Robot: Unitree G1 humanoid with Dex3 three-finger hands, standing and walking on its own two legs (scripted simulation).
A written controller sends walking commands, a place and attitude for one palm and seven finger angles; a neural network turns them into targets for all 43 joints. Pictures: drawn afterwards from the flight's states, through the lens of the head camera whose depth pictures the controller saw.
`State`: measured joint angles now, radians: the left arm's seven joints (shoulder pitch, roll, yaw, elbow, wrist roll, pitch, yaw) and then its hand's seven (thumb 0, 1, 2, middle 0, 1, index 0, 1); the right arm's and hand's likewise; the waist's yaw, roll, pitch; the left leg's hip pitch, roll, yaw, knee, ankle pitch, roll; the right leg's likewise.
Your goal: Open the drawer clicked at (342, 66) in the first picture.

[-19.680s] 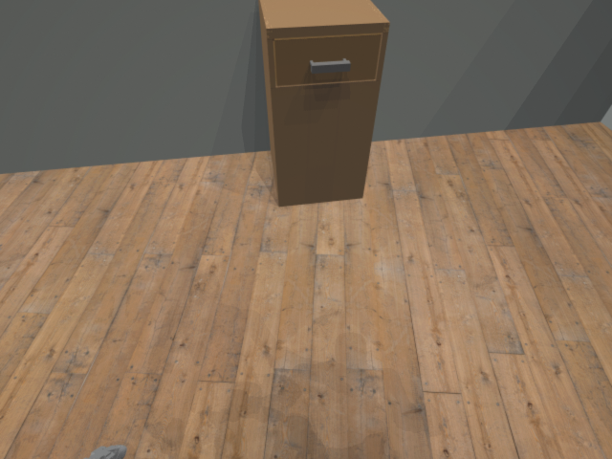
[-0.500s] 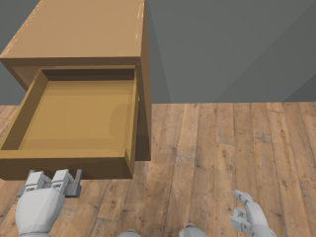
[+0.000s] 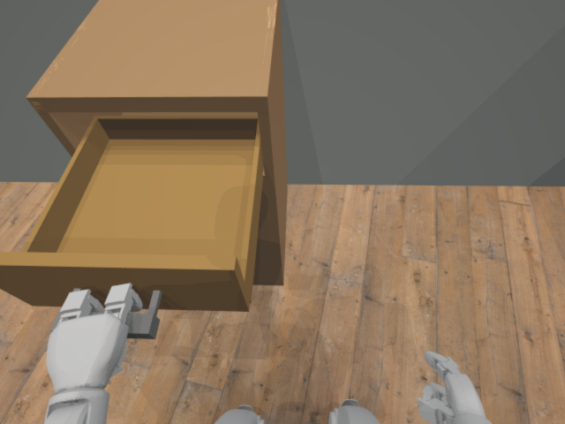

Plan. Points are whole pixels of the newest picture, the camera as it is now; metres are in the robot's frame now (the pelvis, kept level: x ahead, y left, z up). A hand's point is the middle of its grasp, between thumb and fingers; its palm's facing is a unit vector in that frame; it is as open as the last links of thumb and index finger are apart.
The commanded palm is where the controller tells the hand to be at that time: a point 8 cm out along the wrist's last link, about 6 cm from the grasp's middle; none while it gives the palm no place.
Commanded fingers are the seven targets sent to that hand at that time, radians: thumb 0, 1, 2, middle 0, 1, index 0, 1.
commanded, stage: open the thumb to release the handle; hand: left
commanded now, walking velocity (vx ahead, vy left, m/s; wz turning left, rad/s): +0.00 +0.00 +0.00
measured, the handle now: (111, 310) +0.26 +0.27 -0.01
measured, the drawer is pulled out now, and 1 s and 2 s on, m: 0.30 0.30 0.30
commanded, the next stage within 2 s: lift the hand off the handle in 0.24 s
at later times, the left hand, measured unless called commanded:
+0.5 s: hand (113, 351) +0.21 +0.26 -0.03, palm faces -0.02 -0.03 -1.00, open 13.7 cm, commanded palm +0.20 +0.26 +0.02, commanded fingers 0.00 -0.50 0.30 -0.30 -1.20 -0.30 -1.20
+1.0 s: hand (110, 346) +0.22 +0.26 -0.02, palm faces -0.06 -0.04 -1.00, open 13.3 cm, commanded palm +0.21 +0.26 +0.05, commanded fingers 0.00 -0.50 0.30 -0.30 -1.20 -0.30 -1.20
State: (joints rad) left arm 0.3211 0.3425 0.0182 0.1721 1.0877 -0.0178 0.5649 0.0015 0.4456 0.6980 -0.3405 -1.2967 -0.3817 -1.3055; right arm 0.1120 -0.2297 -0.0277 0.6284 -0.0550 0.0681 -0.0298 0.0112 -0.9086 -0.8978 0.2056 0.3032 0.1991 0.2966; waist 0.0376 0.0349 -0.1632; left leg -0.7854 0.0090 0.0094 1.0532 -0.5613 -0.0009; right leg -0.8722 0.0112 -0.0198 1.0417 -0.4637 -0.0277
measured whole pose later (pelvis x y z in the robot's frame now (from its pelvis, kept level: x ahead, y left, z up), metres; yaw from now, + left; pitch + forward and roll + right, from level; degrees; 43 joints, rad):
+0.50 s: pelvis -0.02 -0.01 +0.00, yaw +1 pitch +16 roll +1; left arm 0.24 0.37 0.03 0.25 1.08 -0.07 0.53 0.00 -0.47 0.31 -0.31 -1.19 -0.32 -1.20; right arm 0.13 -0.24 -0.03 0.64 -0.05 0.03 -0.06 0.01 -0.91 -0.90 0.21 0.30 0.20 0.30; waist 0.03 0.03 -0.15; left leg -0.80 0.01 0.00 1.05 -0.53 -0.01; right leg -0.88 0.01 -0.03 1.04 -0.44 -0.04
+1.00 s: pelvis -0.02 -0.01 +0.01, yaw +1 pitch +14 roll +1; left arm 0.16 0.40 0.01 0.32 1.06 -0.09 0.48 0.00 -0.49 0.30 -0.32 -1.20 -0.41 -1.22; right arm 0.13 -0.23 -0.02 0.65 -0.04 0.02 -0.08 0.01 -0.91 -0.90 0.21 0.30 0.20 0.30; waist 0.04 0.04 -0.13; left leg -0.74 0.00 -0.02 0.99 -0.49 -0.02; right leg -0.82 0.00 -0.04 0.98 -0.41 -0.04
